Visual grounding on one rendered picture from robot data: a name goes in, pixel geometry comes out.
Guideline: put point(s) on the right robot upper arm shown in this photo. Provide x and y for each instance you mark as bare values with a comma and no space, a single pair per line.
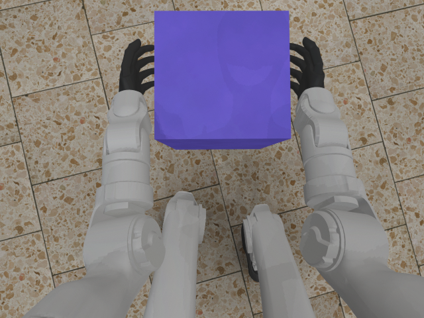
350,250

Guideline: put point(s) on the robot right hand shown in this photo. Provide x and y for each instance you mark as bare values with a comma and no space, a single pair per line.
311,74

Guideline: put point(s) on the robot left forearm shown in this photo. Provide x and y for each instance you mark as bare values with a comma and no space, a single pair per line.
125,184

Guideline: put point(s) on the carton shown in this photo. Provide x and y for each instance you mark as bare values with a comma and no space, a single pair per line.
221,79

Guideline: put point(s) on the robot left hand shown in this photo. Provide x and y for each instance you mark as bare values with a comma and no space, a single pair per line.
130,76

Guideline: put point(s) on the right robot shin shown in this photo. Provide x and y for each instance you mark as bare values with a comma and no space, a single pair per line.
258,208

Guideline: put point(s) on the robot right foot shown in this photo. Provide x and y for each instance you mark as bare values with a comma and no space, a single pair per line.
253,274

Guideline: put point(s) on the robot right forearm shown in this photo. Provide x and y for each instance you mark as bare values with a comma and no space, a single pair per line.
331,181

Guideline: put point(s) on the left robot upper arm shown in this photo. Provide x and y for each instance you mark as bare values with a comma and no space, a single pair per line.
119,255

